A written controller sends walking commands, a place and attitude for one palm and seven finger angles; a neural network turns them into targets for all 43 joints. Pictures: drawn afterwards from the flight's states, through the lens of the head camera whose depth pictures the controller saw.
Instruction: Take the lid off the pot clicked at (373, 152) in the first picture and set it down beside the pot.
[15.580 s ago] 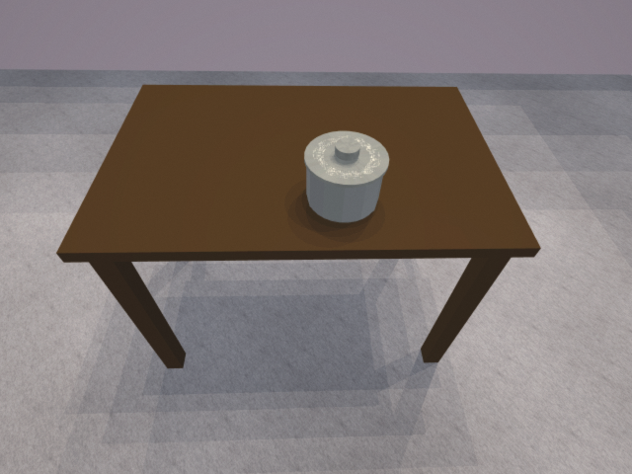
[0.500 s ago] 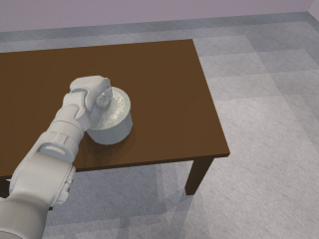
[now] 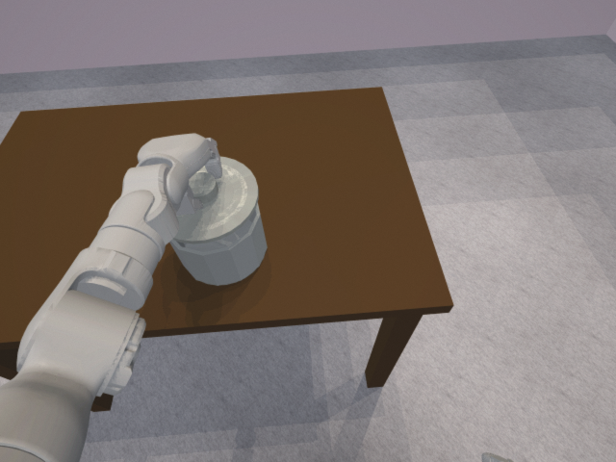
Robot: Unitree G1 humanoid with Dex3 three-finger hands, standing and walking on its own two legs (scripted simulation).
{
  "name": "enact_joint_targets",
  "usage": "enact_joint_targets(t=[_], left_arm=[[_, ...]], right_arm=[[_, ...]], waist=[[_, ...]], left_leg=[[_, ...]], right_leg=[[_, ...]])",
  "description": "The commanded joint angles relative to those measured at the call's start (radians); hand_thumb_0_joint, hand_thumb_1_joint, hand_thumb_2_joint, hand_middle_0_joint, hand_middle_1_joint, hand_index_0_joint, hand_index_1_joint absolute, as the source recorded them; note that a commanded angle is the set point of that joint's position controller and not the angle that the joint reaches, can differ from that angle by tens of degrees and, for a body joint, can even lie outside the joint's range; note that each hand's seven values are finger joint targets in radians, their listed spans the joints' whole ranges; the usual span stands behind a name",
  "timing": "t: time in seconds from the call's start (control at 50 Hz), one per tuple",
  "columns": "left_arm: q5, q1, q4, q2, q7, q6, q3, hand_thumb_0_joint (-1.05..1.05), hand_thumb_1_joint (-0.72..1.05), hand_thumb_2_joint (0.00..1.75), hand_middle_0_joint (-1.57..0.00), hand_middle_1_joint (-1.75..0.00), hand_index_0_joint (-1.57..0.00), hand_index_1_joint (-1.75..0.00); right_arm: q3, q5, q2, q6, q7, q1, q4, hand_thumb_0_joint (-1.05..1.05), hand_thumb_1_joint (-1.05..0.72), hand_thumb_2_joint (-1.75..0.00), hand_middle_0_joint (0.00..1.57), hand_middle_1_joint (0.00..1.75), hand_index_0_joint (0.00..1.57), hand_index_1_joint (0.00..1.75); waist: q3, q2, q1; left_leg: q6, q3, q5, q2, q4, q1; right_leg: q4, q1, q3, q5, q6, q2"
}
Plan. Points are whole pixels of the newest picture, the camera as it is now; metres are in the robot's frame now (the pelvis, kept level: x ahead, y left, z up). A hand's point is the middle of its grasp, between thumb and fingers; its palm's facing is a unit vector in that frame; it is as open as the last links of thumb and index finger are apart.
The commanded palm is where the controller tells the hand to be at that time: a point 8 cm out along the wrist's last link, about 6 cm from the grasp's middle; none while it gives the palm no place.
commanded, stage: lift the lid straight up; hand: left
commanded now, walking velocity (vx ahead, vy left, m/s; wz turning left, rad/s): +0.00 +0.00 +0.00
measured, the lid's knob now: (200, 188) +0.50 +0.16 +0.05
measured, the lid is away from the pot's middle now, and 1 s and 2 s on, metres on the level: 0.01 0.02 0.06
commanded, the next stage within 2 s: move the lid sideways beside the pot in 1.34 s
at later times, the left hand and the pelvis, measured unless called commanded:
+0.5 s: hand (174, 173) +0.46 +0.17 +0.12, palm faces -0.31 -0.06 -0.95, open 8.3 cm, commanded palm +0.46 +0.17 +0.19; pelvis -0.01 +0.00 +0.00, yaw +1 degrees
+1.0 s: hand (178, 139) +0.48 +0.15 +0.16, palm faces -0.27 -0.07 -0.96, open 8.3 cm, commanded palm +0.47 +0.16 +0.23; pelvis -0.01 +0.00 +0.00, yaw +0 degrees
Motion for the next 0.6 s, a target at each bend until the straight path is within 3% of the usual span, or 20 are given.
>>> enact_joint_targets(t=[0.0,0.02,0.04,0.08,0.12,0.16,0.18,0.24,0.28,0.32,0.36,0.38,0.42,0.46,0.5,0.54,0.58], left_arm=[[0.014,-0.61,-0.298,0.268,0.04,-0.014,0.101,0.0,0.67,0.97,-0.91,-1.15,-0.71,-1.06],[0.019,-0.627,-0.331,0.256,0.04,-0.019,0.083,0.0,0.67,0.97,-0.91,-1.15,-0.71,-1.06],[0.019,-0.58,-0.273,0.222,0.038,-0.008,0.064,0.0,0.67,0.97,-0.91,-1.15,-0.71,-1.06],[0.013,-0.544,-0.221,0.218,0.036,0.008,0.07,0.0,0.67,0.97,-0.91,-1.15,-0.71,-1.06],[0.008,-0.573,-0.258,0.265,0.03,0.01,0.101,0.0,0.67,0.97,-0.91,-1.15,-0.71,-1.06],[0.016,-0.599,-0.318,0.254,0.025,0.008,0.086,0.0,0.67,0.97,-0.91,-1.15,-0.71,-1.06],[0.016,-0.576,-0.301,0.243,0.021,0.012,0.078,0.0,0.67,0.97,-0.91,-1.15,-0.71,-1.06],[0.009,-0.56,-0.264,0.252,0.007,0.023,0.083,0.0,0.67,0.97,-0.91,-1.15,-0.71,-1.06],[0.007,-0.584,-0.289,0.27,0.0,0.022,0.091,0.0,0.67,0.97,-0.91,-1.15,-0.71,-1.06],[0.006,-0.62,-0.319,0.247,-0.009,0.018,0.066,0.0,0.67,0.97,-0.91,-1.15,-0.71,-1.06],[0.002,-0.605,-0.259,0.243,-0.017,0.027,0.063,0.0,0.67,0.97,-0.91,-1.15,-0.71,-1.06],[0.0,-0.644,-0.296,0.273,-0.019,0.021,0.08,0.0,0.67,0.97,-0.91,-1.15,-0.71,-1.06],[-0.003,-0.684,-0.334,0.236,-0.027,0.011,0.046,0.0,0.67,0.97,-0.91,-1.15,-0.71,-1.06],[-0.002,-0.684,-0.304,0.227,-0.029,0.016,0.042,0.0,0.67,0.97,-0.91,-1.15,-0.71,-1.06],[-0.007,-0.642,-0.256,0.293,-0.032,0.02,0.106,0.0,0.67,0.97,-0.91,-1.15,-0.71,-1.06],[0.001,-0.682,-0.271,0.257,-0.036,0.021,0.061,0.0,0.67,0.97,-0.91,-1.15,-0.71,-1.06],[0.008,-0.685,-0.25,0.259,-0.038,0.03,0.061,0.0,0.67,0.97,-0.91,-1.15,-0.71,-1.06]], right_arm=[[-0.044,-0.007,-0.135,-0.037,-0.011,-0.009,-0.109,0.0,-0.9,-0.9,0.2,0.3,0.2,0.3],[-0.043,-0.01,-0.135,-0.039,-0.01,-0.004,-0.11,0.0,-0.9,-0.9,0.2,0.3,0.2,0.3],[-0.043,-0.009,-0.129,-0.037,-0.008,-0.007,-0.107,0.0,-0.9,-0.9,0.2,0.3,0.2,0.3],[-0.043,-0.007,-0.135,-0.031,-0.002,-0.007,-0.1,0.0,-0.9,-0.9,0.2,0.3,0.2,0.3],[-0.038,-0.007,-0.141,-0.027,-0.001,-0.014,-0.105,0.0,-0.9,-0.9,0.2,0.3,0.2,0.3],[-0.04,-0.009,-0.134,-0.029,0.0,-0.031,-0.119,0.0,-0.9,-0.9,0.2,0.3,0.2,0.3],[-0.038,-0.009,-0.132,-0.03,0.002,-0.035,-0.121,0.0,-0.9,-0.9,0.2,0.3,0.2,0.3],[-0.034,-0.005,-0.136,-0.022,0.002,-0.037,-0.116,0.0,-0.9,-0.9,0.2,0.3,0.2,0.3],[-0.031,-0.004,-0.137,-0.024,-0.001,-0.048,-0.123,0.0,-0.9,-0.9,0.2,0.3,0.2,0.3],[-0.031,-0.005,-0.133,-0.028,-0.003,-0.049,-0.123,0.0,-0.9,-0.9,0.2,0.3,0.2,0.3],[-0.028,-0.002,-0.137,-0.029,-0.005,-0.042,-0.112,0.0,-0.9,-0.9,0.2,0.3,0.2,0.3],[-0.027,-0.001,-0.141,-0.031,-0.007,-0.044,-0.113,0.0,-0.9,-0.9,0.2,0.3,0.2,0.3],[-0.026,-0.002,-0.134,-0.042,-0.01,-0.052,-0.12,0.0,-0.9,-0.9,0.2,0.3,0.2,0.3],[-0.028,-0.003,-0.136,-0.047,-0.01,-0.04,-0.107,0.0,-0.9,-0.9,0.2,0.3,0.2,0.3],[-0.024,-0.003,-0.143,-0.047,-0.014,-0.044,-0.109,0.0,-0.9,-0.9,0.2,0.3,0.2,0.3],[-0.022,0.0,-0.138,-0.047,-0.014,-0.049,-0.107,0.0,-0.9,-0.9,0.2,0.3,0.2,0.3],[-0.021,0.001,-0.141,-0.048,-0.012,-0.045,-0.102,0.0,-0.9,-0.9,0.2,0.3,0.2,0.3]], waist=[[-0.492,-0.025,-0.008],[-0.524,-0.008,-0.01],[-0.477,-0.014,-0.013],[-0.431,-0.06,-0.01],[-0.459,-0.07,-0.001],[-0.496,-0.047,0.0],[-0.478,-0.033,0.0],[-0.428,-0.067,0.0],[-0.437,-0.071,0.003],[-0.446,-0.04,-0.002],[-0.396,-0.068,-0.004],[-0.416,-0.059,-0.002],[-0.452,-0.031,-0.007],[-0.427,-0.036,-0.006],[-0.429,-0.091,0.007],[-0.426,-0.072,-0.004],[-0.41,-0.068,-0.003]], left_leg=[[0.056,-0.054,0.403,-0.049,0.015,0.34],[0.053,-0.063,0.433,-0.048,0.014,0.378],[0.052,-0.059,0.429,-0.047,0.017,0.369],[0.052,-0.053,0.392,-0.045,0.011,0.336],[0.053,-0.051,0.386,-0.052,0.003,0.318],[0.054,-0.054,0.406,-0.053,0.005,0.351],[0.054,-0.055,0.418,-0.053,0.008,0.35],[0.054,-0.051,0.371,-0.052,-0.005,0.319],[0.056,-0.052,0.346,-0.055,-0.012,0.318],[0.055,-0.057,0.366,-0.053,-0.013,0.35],[0.055,-0.059,0.318,-0.05,-0.023,0.329],[0.054,-0.059,0.312,-0.049,-0.028,0.337],[0.054,-0.064,0.331,-0.052,-0.026,0.369],[0.052,-0.068,0.329,-0.046,-0.027,0.376],[0.057,-0.06,0.314,-0.054,-0.03,0.328],[0.056,-0.056,0.302,-0.054,-0.037,0.337],[0.054,-0.061,0.295,-0.05,-0.04,0.338]], right_leg=[[-0.012,0.122,-0.018,0.457,-0.07,0.062],[-0.008,0.12,-0.023,0.459,-0.069,0.064],[-0.013,0.098,-0.026,0.443,-0.069,0.066],[-0.019,0.092,-0.03,0.429,-0.067,0.068],[-0.017,0.14,-0.022,0.463,-0.067,0.062],[-0.016,0.15,-0.022,0.476,-0.067,0.059],[-0.017,0.142,-0.023,0.477,-0.069,0.059],[-0.027,0.137,-0.026,0.446,-0.066,0.06],[-0.032,0.153,-0.022,0.437,-0.067,0.057],[-0.033,0.136,-0.024,0.429,-0.069,0.058],[-0.043,0.114,-0.03,0.378,-0.067,0.061],[-0.043,0.124,-0.026,0.376,-0.068,0.057],[-0.04,0.122,-0.026,0.378,-0.068,0.056],[-0.043,0.098,-0.033,0.356,-0.069,0.058],[-0.05,0.144,-0.02,0.38,-0.068,0.055],[-0.049,0.133,-0.024,0.376,-0.066,0.053],[-0.051,0.117,-0.027,0.354,-0.067,0.055]])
